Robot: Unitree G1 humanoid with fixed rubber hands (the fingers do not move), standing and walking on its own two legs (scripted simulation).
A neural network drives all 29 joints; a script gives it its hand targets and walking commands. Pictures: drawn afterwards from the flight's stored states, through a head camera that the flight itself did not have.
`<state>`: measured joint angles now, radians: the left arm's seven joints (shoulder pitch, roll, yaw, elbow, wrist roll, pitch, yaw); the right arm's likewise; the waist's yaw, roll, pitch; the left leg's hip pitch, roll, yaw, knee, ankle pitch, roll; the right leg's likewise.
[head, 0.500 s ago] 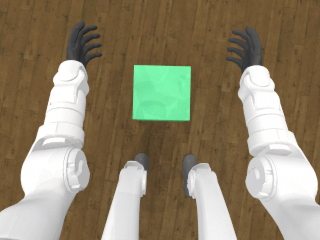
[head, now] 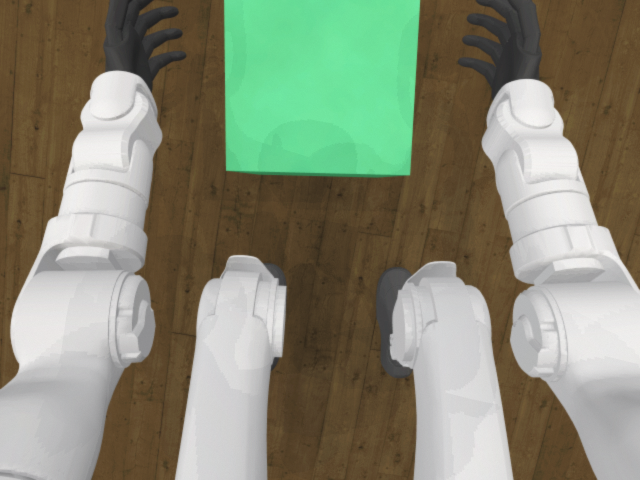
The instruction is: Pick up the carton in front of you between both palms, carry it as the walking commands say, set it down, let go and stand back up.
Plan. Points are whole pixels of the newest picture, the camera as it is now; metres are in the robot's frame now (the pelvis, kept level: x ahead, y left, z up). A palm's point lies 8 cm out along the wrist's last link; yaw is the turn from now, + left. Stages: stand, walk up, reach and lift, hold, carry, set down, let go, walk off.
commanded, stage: reach and lift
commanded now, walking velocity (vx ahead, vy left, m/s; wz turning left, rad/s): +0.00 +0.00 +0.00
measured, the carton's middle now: (319, 103) +0.51 +0.04 -0.31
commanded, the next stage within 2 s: none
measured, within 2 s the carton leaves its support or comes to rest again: leaves its support in 1.06 s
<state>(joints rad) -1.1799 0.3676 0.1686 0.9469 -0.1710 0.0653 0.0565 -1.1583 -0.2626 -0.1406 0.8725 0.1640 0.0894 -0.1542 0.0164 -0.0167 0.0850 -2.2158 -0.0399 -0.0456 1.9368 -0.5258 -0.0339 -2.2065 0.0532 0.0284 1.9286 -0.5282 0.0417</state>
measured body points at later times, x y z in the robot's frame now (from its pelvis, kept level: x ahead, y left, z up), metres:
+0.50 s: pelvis +0.00 +0.00 -0.07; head +0.36 +0.02 +0.18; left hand +0.54 +0.21 -0.25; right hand +0.55 -0.15 -0.25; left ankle +0.11 +0.12 -0.40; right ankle +0.11 -0.12 -0.40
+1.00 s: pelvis -0.01 +0.00 -0.07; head +0.35 +0.02 +0.19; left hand +0.54 +0.18 -0.25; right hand +0.55 -0.12 -0.25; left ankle +0.11 +0.12 -0.40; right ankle +0.11 -0.12 -0.40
